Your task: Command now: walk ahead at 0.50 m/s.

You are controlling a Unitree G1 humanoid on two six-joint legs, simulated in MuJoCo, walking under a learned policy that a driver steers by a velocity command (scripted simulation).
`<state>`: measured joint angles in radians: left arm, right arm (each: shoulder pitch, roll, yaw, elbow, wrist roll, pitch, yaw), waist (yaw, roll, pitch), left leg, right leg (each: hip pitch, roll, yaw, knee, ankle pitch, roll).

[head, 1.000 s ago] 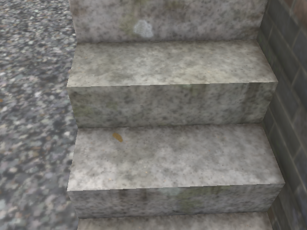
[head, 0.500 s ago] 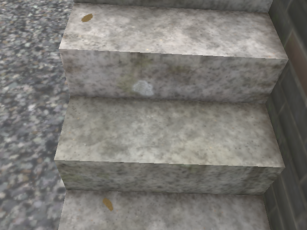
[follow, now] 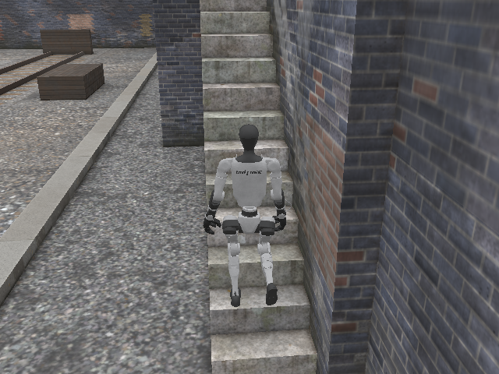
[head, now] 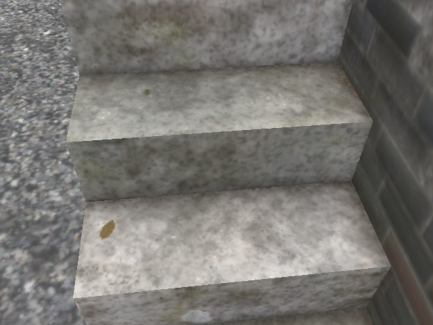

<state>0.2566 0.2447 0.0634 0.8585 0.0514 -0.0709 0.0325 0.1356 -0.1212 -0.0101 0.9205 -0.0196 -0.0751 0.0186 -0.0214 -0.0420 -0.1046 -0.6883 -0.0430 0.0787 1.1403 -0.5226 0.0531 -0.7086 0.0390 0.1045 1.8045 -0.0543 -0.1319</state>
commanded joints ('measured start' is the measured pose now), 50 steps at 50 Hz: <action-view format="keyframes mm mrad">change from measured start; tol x64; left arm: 1 -78 -196 -71 -216 20 5 37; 50 15 -29 -70 -33 -15 22 -171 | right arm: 1 142 -39 -28 112 26 -61 17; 50 52 -190 -21 -8 -46 -10 48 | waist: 1 84 54 179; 50 110 42 -59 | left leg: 1 235 225 -490 -692 1 69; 10 387 206 -140 -981 603 58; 15 837 433 -165 -767 2903 430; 17 589 338 -150 -304 2513 400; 18 164 84 -234 104 943 218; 27 -724 70 -147 1172 63 200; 40 663 199 -567 -320 272 429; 50 134 159 -103 -808 836 189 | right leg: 1 -465 27 94 423 -78 -6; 8 -763 60 -42 615 -281 22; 16 -29 169 -206 -894 -223 28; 19 476 -196 839 -1373 -624 -343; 30 178 -103 142 -1488 -214 -69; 37 689 -316 71 -1354 2071 -103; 39 340 -276 88 -968 1679 -5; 40 -45 66 -119 -337 203 140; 42 -560 205 262 561 -6 11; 50 -263 -6 -118 389 -312 84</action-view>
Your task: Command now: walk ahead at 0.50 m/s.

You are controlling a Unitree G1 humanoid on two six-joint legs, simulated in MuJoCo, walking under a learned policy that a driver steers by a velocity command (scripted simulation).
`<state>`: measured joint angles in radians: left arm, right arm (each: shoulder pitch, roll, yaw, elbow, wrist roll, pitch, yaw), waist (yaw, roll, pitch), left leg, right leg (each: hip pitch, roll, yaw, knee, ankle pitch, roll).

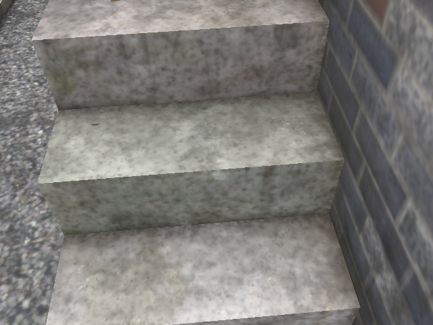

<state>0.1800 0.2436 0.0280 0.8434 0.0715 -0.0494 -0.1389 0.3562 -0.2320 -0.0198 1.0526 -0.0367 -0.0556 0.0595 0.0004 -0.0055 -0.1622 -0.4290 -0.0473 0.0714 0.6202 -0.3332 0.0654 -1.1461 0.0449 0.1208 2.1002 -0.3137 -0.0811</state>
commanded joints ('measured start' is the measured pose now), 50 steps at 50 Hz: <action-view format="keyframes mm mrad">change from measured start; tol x64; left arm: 1 86 -4 -32 -23 -37 -5 4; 50 -306 -71 -59 -301 -131 -18 -23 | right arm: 1 -214 -134 -23 -178 -36 -33 7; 50 -131 56 59 -247 52 -6 7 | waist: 1 109 -69 -8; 50 -93 80 108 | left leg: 1 -157 137 -25 -292 735 144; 8 85 110 -13 399 840 248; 13 -1157 -78 -203 1914 -132 64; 30 -155 209 -584 -18 25 300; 50 21 129 -210 116 -3 -167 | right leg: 1 295 -31 -142 -95 16 34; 8 882 29 -274 -1890 386 75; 10 1158 -250 245 -1535 1291 -264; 18 809 -232 -34 -1715 967 -28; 24 1036 -317 -29 -1659 2086 80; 26 1197 -298 -15 -1562 1987 65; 29 726 51 -3 -508 87 144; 32 176 149 137 58 -70 96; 41 636 -2 -136 -1439 -285 237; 50 577 -152 302 -1593 -303 26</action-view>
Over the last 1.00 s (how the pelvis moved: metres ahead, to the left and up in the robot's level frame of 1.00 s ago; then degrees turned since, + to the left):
0.55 -0.05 0.46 1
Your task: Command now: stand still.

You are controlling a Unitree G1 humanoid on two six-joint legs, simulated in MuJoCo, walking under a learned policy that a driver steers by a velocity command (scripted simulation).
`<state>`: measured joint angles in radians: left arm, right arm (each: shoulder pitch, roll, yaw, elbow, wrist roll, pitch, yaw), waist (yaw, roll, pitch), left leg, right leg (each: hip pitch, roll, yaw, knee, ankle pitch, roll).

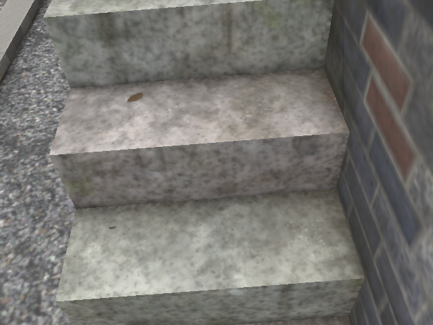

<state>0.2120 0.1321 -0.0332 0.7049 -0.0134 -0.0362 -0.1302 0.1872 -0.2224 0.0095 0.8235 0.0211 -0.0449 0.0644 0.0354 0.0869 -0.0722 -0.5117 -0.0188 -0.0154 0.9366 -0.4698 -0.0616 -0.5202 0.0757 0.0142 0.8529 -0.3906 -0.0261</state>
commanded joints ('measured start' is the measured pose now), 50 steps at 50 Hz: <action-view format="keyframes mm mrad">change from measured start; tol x8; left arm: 1 -259 118 31 -135 -19 -29 -30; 4 -153 138 47 -86 49 -37 -2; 13 -168 44 20 -113 30 -52 17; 50 -118 70 35 -122 53 -27 -12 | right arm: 1 -9 7 29 -42 -17 -19 3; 6 -65 -79 -8 -69 -11 -28 -19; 50 -60 -28 -26 -69 -22 -9 -18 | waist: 1 -62 -48 20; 8 -15 -65 -65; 50 -48 -85 -2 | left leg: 1 119 56 -126 -246 139 13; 4 46 48 -130 -271 242 126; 8 155 72 -155 -309 500 153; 15 243 111 -234 -338 623 174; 39 181 45 -167 -391 232 128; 50 236 42 -152 -415 319 127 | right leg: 1 -5 -133 319 -305 -141 -26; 4 169 -111 209 -226 121 -52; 8 131 -65 92 -159 195 -34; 30 105 -89 100 -258 116 -12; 50 189 -123 117 -337 200 -45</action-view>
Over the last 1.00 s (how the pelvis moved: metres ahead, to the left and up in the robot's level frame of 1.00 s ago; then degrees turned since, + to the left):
0.20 0.00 0.17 0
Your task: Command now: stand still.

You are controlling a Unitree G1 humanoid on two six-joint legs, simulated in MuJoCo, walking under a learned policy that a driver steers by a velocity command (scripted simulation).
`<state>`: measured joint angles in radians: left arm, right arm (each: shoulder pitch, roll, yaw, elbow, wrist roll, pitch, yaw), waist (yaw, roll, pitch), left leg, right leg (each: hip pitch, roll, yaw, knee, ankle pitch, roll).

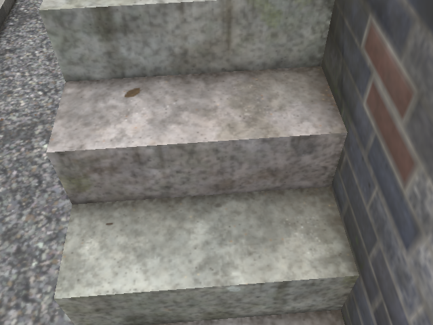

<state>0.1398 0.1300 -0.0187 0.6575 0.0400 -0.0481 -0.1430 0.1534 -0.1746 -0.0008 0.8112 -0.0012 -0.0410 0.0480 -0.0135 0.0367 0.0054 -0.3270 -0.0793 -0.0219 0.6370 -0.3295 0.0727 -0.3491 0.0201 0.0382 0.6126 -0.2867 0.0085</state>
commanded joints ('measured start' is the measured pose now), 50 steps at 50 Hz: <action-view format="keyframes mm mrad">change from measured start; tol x8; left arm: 1 -44 72 21 -71 0 -14 1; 33 25 96 25 101 7 38 -14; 34 170 194 55 163 42 56 1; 41 12 63 25 136 16 61 -25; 50 177 78 0 208 -16 39 -16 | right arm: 1 -26 -77 -15 -54 1 -13 -1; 33 51 -104 1 131 -5 -11 13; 39 138 -17 12 164 -7 -46 -58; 43 251 -154 -11 218 26 -43 -27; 50 260 -101 -6 269 27 -39 19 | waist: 1 1 -35 -79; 33 20 -45 -16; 36 27 -80 93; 50 12 -22 -48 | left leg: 1 54 102 -144 -118 182 -8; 33 161 71 -98 -257 227 -14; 34 114 91 -148 -210 -444 54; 35 38 90 -169 -183 -481 69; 42 272 100 -164 -236 204 58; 47 269 140 -173 -203 815 49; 50 289 112 -135 -203 829 16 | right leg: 1 19 -68 92 -98 98 -79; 33 69 -53 55 -179 119 -58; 34 -5 -121 157 -239 -397 -141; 35 -56 -159 219 -261 -467 -173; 40 -34 -126 119 -265 14 -147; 43 -85 -6 -22 -76 -9 -49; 50 93 -51 2 -70 334 -67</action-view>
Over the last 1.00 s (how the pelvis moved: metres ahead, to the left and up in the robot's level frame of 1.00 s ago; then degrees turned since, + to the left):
0.01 0.02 0.03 2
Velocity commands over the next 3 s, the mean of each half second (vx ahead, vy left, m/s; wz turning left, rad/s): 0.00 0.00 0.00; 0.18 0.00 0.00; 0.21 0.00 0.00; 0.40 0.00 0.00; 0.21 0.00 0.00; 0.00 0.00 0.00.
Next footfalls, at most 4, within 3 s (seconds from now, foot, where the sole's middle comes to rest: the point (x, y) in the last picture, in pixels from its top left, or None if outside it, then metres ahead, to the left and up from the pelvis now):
1.76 right None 0.14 -0.17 -0.57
2.20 left None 0.06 0.07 -0.76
2.68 left None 0.06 0.11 -0.76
2.88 right None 0.05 -0.12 -0.76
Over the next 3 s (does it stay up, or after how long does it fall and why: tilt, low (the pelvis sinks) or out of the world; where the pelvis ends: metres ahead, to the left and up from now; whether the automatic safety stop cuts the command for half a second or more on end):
stays up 0.03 -0.03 -0.03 its command is cut before an obstacle from the start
